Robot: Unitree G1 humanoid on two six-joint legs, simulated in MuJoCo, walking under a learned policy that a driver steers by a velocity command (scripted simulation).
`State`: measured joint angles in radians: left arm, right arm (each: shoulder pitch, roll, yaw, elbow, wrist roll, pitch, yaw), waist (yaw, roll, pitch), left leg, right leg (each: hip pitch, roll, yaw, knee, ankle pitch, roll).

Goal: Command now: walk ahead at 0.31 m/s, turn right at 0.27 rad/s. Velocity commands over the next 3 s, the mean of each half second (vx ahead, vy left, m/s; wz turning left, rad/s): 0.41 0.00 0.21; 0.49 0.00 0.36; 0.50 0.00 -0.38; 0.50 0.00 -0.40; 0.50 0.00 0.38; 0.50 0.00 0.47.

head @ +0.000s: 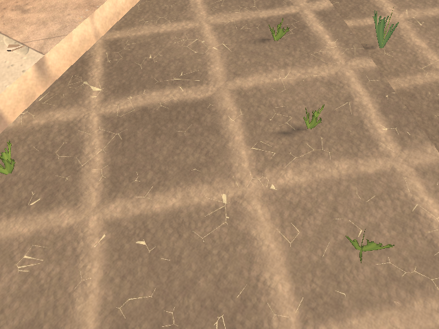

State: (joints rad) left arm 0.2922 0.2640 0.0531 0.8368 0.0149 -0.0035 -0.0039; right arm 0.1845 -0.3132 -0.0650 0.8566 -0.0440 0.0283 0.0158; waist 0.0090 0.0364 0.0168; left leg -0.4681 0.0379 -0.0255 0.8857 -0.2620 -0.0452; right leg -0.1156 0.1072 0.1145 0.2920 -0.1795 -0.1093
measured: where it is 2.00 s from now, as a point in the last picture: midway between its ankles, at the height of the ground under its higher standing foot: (166, 202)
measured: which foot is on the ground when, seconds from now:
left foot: up 0.00-0.30, down 0.32-0.82, up 0.84-1.00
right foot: down 0.00-0.34, up 0.36-0.80, down 0.82-1.00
